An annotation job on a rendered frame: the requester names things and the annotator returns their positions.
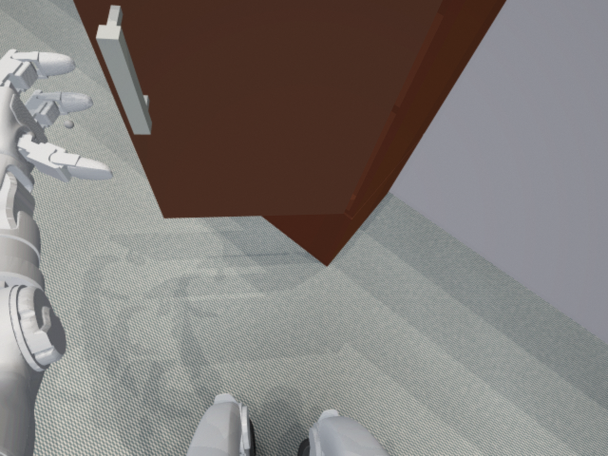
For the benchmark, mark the robot right shin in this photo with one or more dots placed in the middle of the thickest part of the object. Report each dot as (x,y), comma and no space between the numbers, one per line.
(326,414)

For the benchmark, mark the robot left thigh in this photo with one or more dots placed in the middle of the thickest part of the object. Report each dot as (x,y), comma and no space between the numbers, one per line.
(224,430)

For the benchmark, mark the left robot forearm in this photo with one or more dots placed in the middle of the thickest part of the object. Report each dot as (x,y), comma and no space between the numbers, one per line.
(20,246)

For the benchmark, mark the cupboard door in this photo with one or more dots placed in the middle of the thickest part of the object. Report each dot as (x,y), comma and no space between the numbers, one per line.
(262,107)

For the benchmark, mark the left robot hand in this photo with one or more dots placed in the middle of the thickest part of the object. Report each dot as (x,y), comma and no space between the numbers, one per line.
(17,74)

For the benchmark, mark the left robot upper arm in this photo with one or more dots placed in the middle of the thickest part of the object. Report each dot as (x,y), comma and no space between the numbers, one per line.
(31,337)

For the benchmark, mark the handle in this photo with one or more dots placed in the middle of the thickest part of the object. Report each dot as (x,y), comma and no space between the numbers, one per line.
(110,38)

